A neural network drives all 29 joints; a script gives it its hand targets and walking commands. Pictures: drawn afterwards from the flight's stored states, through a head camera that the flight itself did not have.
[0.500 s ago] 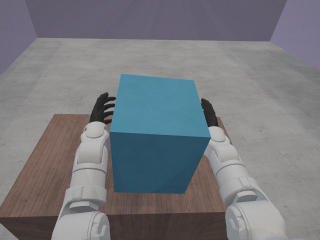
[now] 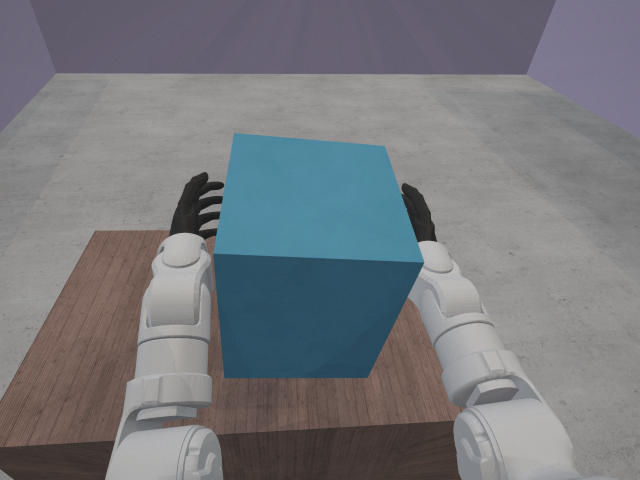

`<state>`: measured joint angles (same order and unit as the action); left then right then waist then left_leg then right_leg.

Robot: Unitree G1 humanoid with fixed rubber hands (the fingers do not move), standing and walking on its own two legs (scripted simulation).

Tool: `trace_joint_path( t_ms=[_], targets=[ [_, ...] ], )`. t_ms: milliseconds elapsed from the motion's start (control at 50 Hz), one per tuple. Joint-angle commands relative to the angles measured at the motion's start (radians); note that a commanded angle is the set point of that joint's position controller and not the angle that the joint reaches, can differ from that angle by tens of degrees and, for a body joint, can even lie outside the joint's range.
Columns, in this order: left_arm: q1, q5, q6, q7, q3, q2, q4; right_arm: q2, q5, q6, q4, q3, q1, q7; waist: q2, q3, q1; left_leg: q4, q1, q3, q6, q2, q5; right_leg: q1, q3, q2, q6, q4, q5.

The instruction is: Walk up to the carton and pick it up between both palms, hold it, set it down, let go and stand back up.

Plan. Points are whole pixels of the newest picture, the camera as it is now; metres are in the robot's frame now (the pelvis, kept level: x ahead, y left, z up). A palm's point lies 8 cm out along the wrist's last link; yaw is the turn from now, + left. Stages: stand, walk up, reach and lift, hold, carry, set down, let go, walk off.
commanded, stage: reach and lift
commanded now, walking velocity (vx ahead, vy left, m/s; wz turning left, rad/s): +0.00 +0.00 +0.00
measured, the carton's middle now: (304, 262) +0.37 +0.02 +0.11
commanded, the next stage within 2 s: hold in 0.38 s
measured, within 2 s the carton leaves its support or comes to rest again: neither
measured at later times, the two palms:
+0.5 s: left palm (190, 226) +0.36 +0.15 +0.18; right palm (425, 237) +0.36 -0.14 +0.17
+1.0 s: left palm (182, 227) +0.34 +0.16 +0.19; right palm (426, 235) +0.35 -0.13 +0.18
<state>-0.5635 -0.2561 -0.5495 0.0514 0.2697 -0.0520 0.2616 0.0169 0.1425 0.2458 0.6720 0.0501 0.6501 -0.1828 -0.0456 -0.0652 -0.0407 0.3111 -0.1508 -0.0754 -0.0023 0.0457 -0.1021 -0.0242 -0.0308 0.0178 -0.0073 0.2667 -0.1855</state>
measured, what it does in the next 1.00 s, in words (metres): stands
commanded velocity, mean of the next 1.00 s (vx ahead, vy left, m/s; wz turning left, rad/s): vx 0.00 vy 0.00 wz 0.00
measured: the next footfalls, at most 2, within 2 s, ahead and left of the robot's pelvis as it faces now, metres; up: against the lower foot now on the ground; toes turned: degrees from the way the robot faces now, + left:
none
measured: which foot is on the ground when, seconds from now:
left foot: down 0.00-1.00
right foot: down 0.00-1.00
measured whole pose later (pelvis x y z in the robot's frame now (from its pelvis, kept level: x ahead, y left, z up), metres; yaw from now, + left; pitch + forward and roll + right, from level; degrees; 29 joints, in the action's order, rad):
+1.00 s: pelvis -0.01 +0.00 +0.00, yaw +0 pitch -6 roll -1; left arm -0.57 -0.30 -0.68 0.01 0.28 -0.06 0.14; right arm 0.03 0.19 0.34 0.57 0.03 0.65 -0.20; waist -0.05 -0.06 -0.06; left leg 0.31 -0.12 -0.08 0.00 0.04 -0.10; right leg 0.01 -0.03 0.02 -0.01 0.27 -0.18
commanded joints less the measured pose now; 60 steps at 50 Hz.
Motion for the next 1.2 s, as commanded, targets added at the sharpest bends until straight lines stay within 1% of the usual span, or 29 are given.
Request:
trace_joint_path(
  t_ms=[0, 60, 120, 140, 160, 180, 220, 240, 300, 340, 460, 480, 520, 580, 660, 720, 780, 800, 820, 940, 960, 980, 1000, 1060, 1080, 1120, 1140, 1160, 1180],
  targets=[
    [-0.585, 0.103, 0.015, -0.171, -0.501, -0.575, -0.130, -0.568, 0.109, -0.071, -0.475, -0.452, 0.792, 0.075, 0.085, -0.353, 0.002, 0.041, 0.344, 0.058, -0.008, -0.077, 0.236, -0.019, 0.083, 0.036, -0.041, -0.026, 0.266],
    [-0.593, 0.060, -0.002, -0.186, -0.398, -0.519, -0.021, -0.551, 0.060, -0.049, -0.372, -0.387, 0.799, 0.081, 0.029, -0.222, 0.016, -0.007, 0.285, 0.043, 0.025, -0.074, 0.066, -0.073, 0.086, 0.023, -0.044, -0.056, 0.092],
    [-0.590, 0.062, -0.014, -0.185, -0.414, -0.539, -0.104, -0.567, 0.091, -0.053, -0.406, -0.429, 0.778, 0.084, 0.046, -0.276, 0.037, -0.001, 0.304, 0.033, 0.020, -0.081, 0.142, -0.033, 0.084, 0.033, -0.046, -0.042, 0.159],
    [-0.594, 0.093, -0.005, -0.185, -0.461, -0.561, -0.115, -0.559, 0.092, -0.065, -0.451, -0.415, 0.804, 0.082, 0.060, -0.326, 0.007, 0.012, 0.336, 0.040, 0.007, -0.072, 0.186, -0.038, 0.097, 0.038, -0.041, -0.039, 0.183],
    [-0.589, 0.096, -0.006, -0.182, -0.454, -0.558, -0.146, -0.568, 0.107, -0.061, -0.485, -0.441, 0.785, 0.077, 0.054, -0.327, 0.016, 0.021, 0.345, 0.038, 0.012, -0.078, 0.217, -0.025, 0.093, 0.037, -0.044, -0.035, 0.225],
    [-0.619, 0.104, -0.007, -0.177, -0.486, -0.580, -0.146, -0.563, 0.097, -0.051, -0.445, -0.432, 0.774, 0.077, 0.072, -0.347, -0.015, 0.035, 0.348, 0.050, -0.006, -0.074, 0.241, -0.023, 0.095, 0.043, -0.041, -0.027, 0.251],
    [-0.641, 0.094, -0.006, -0.178, -0.466, -0.558, -0.104, -0.551, 0.085, -0.049, -0.399, -0.405, 0.803, 0.083, 0.057, -0.282, -0.010, 0.015, 0.326, 0.049, -0.006, -0.067, 0.165, -0.061, 0.101, 0.047, -0.038, -0.044, 0.144],
    [-0.681, 0.112, -0.005, -0.181, -0.493, -0.589, -0.111, -0.556, 0.079, -0.059, -0.405, -0.372, 0.827, 0.084, 0.078, -0.312, -0.028, 0.009, 0.337, 0.050, -0.011, -0.065, 0.154, -0.072, 0.102, 0.043, -0.038, -0.043, 0.124],
    [-0.606, 0.115, -0.016, -0.172, -0.507, -0.593, -0.179, -0.553, 0.109, -0.052, -0.448, -0.427, 0.758, 0.076, 0.093, -0.335, -0.020, 0.035, 0.380, 0.056, -0.023, -0.069, 0.293, -0.032, 0.098, 0.046, -0.039, -0.029, 0.265],
    [-0.660, 0.124, -0.013, -0.176, -0.498, -0.564, -0.159, -0.547, 0.107, -0.050, -0.456, -0.413, 0.815, 0.073, 0.067, -0.328, -0.031, 0.024, 0.348, 0.048, -0.013, -0.073, 0.222, -0.045, 0.095, 0.042, -0.046, -0.037, 0.214],
    [-0.569, 0.101, -0.048, -0.184, -0.473, -0.545, -0.199, -0.554, 0.139, -0.026, -0.538, -0.477, 0.775, 0.056, 0.044, -0.354, -0.009, 0.040, 0.353, 0.041, -0.006, -0.089, 0.264, 0.040, 0.086, 0.036, -0.055, -0.022, 0.347],
    [-0.568, 0.079, -0.054, -0.190, -0.440, -0.510, -0.164, -0.557, 0.137, -0.020, -0.526, -0.472, 0.789, 0.054, 0.024, -0.310, 0.010, 0.020, 0.326, 0.034, 0.009, -0.091, 0.196, 0.013, 0.080, 0.027, -0.065, -0.032, 0.308],
    [-0.594, 0.054, -0.066, -0.202, -0.410, -0.505, -0.126, -0.546, 0.123, -0.003, -0.459, -0.429, 0.796, 0.061, 0.041, -0.259, 0.001, 0.003, 0.320, 0.036, 0.017, -0.084, 0.133, -0.026, 0.086, 0.029, -0.049, -0.053, 0.174],
    [-0.555, 0.052, -0.081, -0.208, -0.436, -0.537, -0.169, -0.525, 0.129, 0.002, -0.445, -0.418, 0.737, 0.059, 0.061, -0.245, -0.027, 0.010, 0.341, 0.033, 0.006, -0.082, 0.192, -0.006, 0.089, 0.036, -0.051, -0.049, 0.223],
    [-0.588, 0.096, -0.084, -0.200, -0.480, -0.540, -0.240, -0.548, 0.159, -0.006, -0.597, -0.486, 0.818, 0.056, 0.040, -0.342, -0.012, 0.029, 0.358, 0.038, 0.010, -0.085, 0.247, 0.003, 0.087, 0.037, -0.058, -0.029, 0.300],
    [-0.616, 0.093, -0.082, -0.198, -0.495, -0.542, -0.247, -0.560, 0.143, 0.013, -0.522, -0.454, 0.773, 0.048, 0.066, -0.310, -0.037, 0.029, 0.343, 0.046, 0.001, -0.085, 0.211, -0.013, 0.083, 0.038, -0.050, -0.034, 0.255],
    [-0.573, 0.072, -0.098, -0.216, -0.450, -0.525, -0.183, -0.540, 0.134, 0.017, -0.539, -0.448, 0.786, 0.047, 0.025, -0.273, -0.024, 0.004, 0.333, 0.033, 0.016, -0.086, 0.156, -0.005, 0.086, 0.036, -0.056, -0.054, 0.197],
    [-0.563, 0.059, -0.100, -0.222, -0.413, -0.504, -0.178, -0.536, 0.132, 0.031, -0.480, -0.435, 0.746, 0.046, 0.011, -0.231, -0.016, -0.011, 0.310, 0.031, 0.024, -0.088, 0.124, -0.018, 0.086, 0.032, -0.058, -0.056, 0.165],
    [-0.602, 0.073, -0.097, -0.216, -0.466, -0.535, -0.221, -0.544, 0.139, 0.024, -0.506, -0.433, 0.754, 0.048, 0.050, -0.277, -0.037, 0.002, 0.335, 0.035, 0.011, -0.081, 0.169, -0.015, 0.091, 0.036, -0.057, -0.041, 0.200],
    [-0.680, 0.072, -0.088, -0.211, -0.459, -0.539, -0.184, -0.554, 0.129, 0.017, -0.435, -0.387, 0.805, 0.065, 0.077, -0.257, -0.042, -0.017, 0.311, 0.037, 0.008, -0.076, 0.073, -0.055, 0.099, 0.033, -0.040, -0.056, 0.066],
    [-0.627, 0.060, -0.097, -0.214, -0.448, -0.530, -0.185, -0.537, 0.119, 0.019, -0.441, -0.389, 0.784, 0.067, 0.070, -0.225, -0.027, -0.018, 0.325, 0.038, 0.009, -0.069, 0.089, -0.052, 0.102, 0.037, -0.037, -0.056, 0.078],
    [-0.614, 0.065, -0.097, -0.219, -0.443, -0.517, -0.182, -0.536, 0.110, 0.021, -0.459, -0.387, 0.759, 0.067, 0.042, -0.233, -0.035, -0.017, 0.314, 0.027, 0.013, -0.070, 0.102, -0.039, 0.103, 0.039, -0.040, -0.053, 0.104],
    [-0.668, 0.055, -0.090, -0.216, -0.431, -0.511, -0.189, -0.539, 0.111, 0.023, -0.425, -0.380, 0.774, 0.072, 0.065, -0.229, -0.025, -0.017, 0.304, 0.031, 0.013, -0.076, 0.065, -0.063, 0.100, 0.034, -0.039, -0.058, 0.058],
    [-0.618, 0.080, -0.099, -0.216, -0.474, -0.538, -0.208, -0.550, 0.122, -0.002, -0.525, -0.407, 0.839, 0.072, 0.050, -0.286, -0.031, -0.006, 0.320, 0.035, 0.017, -0.073, 0.116, -0.041, 0.098, 0.035, -0.042, -0.041, 0.128],
    [-0.606, 0.058, -0.094, -0.212, -0.420, -0.504, -0.164, -0.559, 0.120, 0.007, -0.481, -0.425, 0.808, 0.067, 0.031, -0.234, 0.006, -0.008, 0.300, 0.025, 0.030, -0.084, 0.101, -0.040, 0.088, 0.029, -0.054, -0.052, 0.113],
    [-0.612, 0.057, -0.103, -0.213, -0.444, -0.517, -0.189, -0.553, 0.125, 0.013, -0.448, -0.403, 0.778, 0.067, 0.069, -0.240, -0.026, -0.012, 0.321, 0.036, 0.020, -0.077, 0.095, -0.040, 0.096, 0.026, -0.044, -0.050, 0.106],
    [-0.603, 0.068, -0.102, -0.214, -0.442, -0.517, -0.196, -0.553, 0.126, 0.008, -0.515, -0.425, 0.808, 0.069, 0.034, -0.260, -0.006, -0.008, 0.317, 0.027, 0.026, -0.081, 0.117, -0.038, 0.099, 0.036, -0.050, -0.048, 0.120],
    [-0.643, 0.084, -0.098, -0.212, -0.463, -0.538, -0.188, -0.543, 0.120, 0.015, -0.458, -0.397, 0.797, 0.070, 0.047, -0.248, -0.041, -0.005, 0.315, 0.032, 0.016, -0.077, 0.111, -0.055, 0.098, 0.038, -0.050, -0.044, 0.104],
    [-0.625, 0.065, -0.095, -0.214, -0.434, -0.513, -0.185, -0.544, 0.113, 0.016, -0.451, -0.399, 0.781, 0.068, 0.039, -0.219, -0.024, -0.010, 0.317, 0.027, 0.016, -0.078, 0.112, -0.041, 0.104, 0.035, -0.042, -0.048, 0.120]
  ],
)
